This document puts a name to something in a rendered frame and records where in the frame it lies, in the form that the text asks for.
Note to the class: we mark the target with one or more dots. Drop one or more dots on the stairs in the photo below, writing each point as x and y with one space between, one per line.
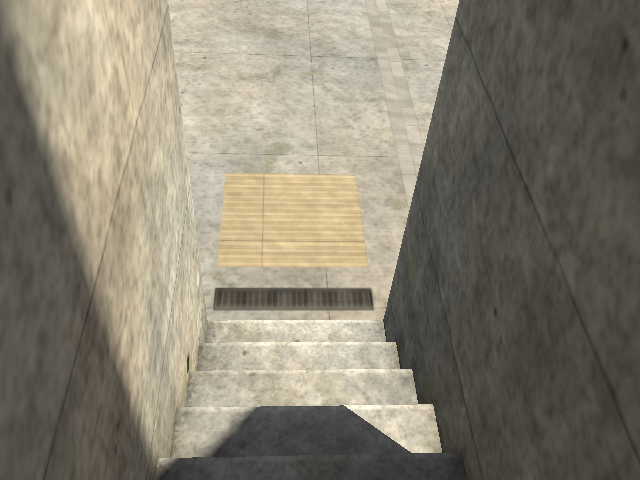
304 400

